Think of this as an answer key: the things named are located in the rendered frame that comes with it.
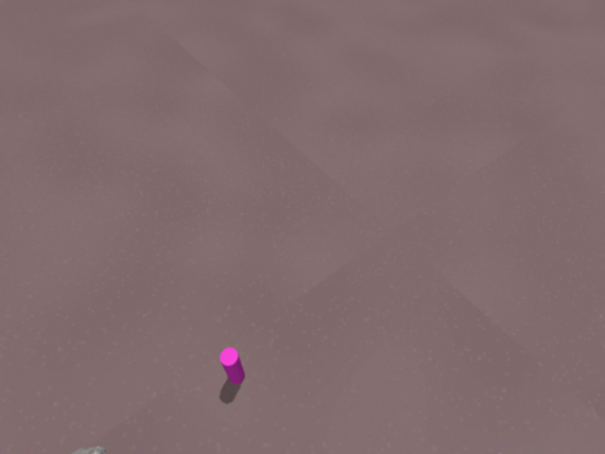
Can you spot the can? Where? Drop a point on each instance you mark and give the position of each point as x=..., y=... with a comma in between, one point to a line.
x=232, y=365

